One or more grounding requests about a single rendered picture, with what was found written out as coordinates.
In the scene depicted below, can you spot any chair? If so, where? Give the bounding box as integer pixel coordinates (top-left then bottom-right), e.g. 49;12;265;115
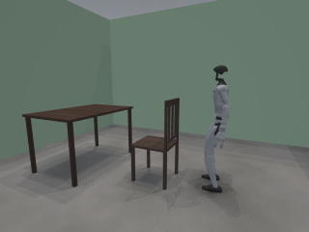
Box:
130;98;180;189

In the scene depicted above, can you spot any left robot upper arm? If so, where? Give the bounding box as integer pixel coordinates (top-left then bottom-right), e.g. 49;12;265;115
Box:
216;85;231;110

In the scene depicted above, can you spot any right robot foot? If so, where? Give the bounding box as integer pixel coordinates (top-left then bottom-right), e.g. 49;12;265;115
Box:
202;174;220;181

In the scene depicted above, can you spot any robot right thigh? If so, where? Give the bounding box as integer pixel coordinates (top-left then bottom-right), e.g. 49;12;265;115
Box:
205;123;214;154

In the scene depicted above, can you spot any left robot forearm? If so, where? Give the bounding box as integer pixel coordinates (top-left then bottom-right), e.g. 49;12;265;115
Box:
219;104;230;131

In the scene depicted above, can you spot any table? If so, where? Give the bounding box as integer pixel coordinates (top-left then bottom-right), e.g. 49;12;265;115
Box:
22;104;133;188

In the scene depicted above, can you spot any robot left hand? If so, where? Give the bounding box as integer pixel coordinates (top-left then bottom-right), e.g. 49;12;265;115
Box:
214;130;226;149

